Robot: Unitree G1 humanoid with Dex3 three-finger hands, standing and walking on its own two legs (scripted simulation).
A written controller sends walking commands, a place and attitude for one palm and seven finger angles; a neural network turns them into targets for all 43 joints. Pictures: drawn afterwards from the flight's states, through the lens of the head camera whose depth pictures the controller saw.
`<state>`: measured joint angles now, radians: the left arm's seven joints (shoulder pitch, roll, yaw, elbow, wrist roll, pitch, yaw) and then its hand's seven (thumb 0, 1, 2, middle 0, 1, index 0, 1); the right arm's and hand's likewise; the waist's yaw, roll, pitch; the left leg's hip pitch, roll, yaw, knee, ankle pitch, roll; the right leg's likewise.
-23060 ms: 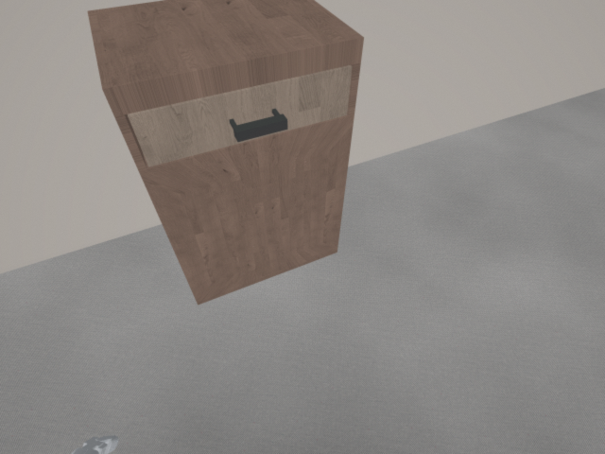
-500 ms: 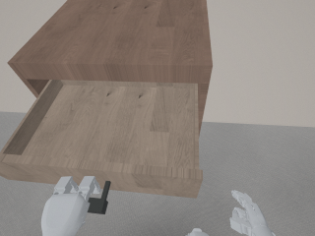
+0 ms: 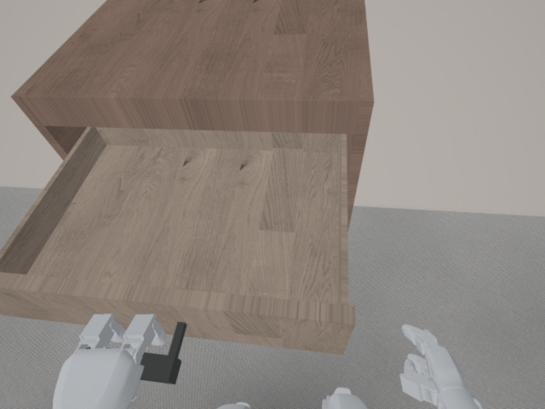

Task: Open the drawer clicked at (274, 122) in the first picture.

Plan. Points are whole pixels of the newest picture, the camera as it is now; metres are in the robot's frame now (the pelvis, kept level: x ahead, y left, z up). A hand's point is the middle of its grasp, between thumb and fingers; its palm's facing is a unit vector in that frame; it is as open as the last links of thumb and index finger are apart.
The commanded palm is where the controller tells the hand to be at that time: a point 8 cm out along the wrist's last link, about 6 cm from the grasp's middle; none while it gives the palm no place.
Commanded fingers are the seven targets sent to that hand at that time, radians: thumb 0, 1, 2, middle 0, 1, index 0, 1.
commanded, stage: open the thumb to release the handle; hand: left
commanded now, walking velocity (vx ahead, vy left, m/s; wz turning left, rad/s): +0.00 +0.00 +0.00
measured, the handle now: (134, 344) +0.19 +0.21 +0.03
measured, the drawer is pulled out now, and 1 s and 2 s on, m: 0.30 0.28 0.28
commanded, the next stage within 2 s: lift the hand off the handle in 0.38 s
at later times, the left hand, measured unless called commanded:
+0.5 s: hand (127, 384) +0.15 +0.21 +0.02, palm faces +0.00 -0.08 -1.00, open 13.1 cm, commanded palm +0.13 +0.21 +0.06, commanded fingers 0.00 -0.50 0.30 -0.30 -1.20 -0.30 -1.20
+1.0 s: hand (124, 360) +0.17 +0.21 +0.04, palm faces +0.02 -0.10 -1.00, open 13.5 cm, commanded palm +0.14 +0.21 +0.10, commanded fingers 0.00 -0.50 0.30 -0.30 -1.20 -0.30 -1.20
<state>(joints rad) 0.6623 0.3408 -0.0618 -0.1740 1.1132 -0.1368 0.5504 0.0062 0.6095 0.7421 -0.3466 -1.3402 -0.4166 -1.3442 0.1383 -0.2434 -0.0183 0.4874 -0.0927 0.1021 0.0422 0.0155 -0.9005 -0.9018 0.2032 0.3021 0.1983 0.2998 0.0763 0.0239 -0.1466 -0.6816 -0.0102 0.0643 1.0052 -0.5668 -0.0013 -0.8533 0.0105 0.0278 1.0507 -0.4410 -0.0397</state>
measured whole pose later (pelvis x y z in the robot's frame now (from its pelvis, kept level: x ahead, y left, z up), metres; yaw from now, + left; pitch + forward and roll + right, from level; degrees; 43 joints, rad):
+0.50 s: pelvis -0.01 -0.01 +0.01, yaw +2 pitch +11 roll +3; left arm 0.54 0.32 -0.09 -0.09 1.10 -0.08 0.53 0.00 -0.41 0.33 -0.35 -1.23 -0.36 -1.23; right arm 0.14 -0.25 -0.01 0.52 -0.07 0.10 0.00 0.02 -0.90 -0.90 0.20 0.30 0.20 0.30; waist 0.08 0.04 -0.11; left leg -0.64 -0.02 0.03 0.95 -0.51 -0.01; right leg -0.79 0.00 0.00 0.99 -0.40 -0.05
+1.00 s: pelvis -0.01 +0.00 +0.02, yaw +1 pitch +9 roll +2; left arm 0.46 0.33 -0.11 -0.10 1.07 -0.03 0.46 0.00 -0.49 0.30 -0.35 -1.20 -0.38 -1.23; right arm 0.13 -0.22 0.00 0.54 -0.05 0.10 -0.02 0.02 -0.90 -0.90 0.20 0.30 0.20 0.30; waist 0.08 0.05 -0.09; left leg -0.54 -0.01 0.03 0.86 -0.47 0.00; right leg -0.69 0.00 0.00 0.89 -0.36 -0.04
